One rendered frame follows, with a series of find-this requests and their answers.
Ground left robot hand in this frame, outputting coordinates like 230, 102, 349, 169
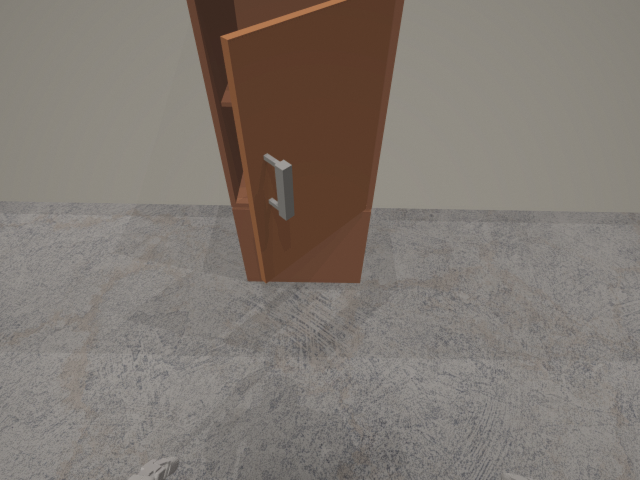
128, 457, 179, 480

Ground handle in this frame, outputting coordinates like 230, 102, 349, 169
263, 153, 295, 221

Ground cupboard door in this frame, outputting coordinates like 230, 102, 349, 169
220, 0, 395, 283

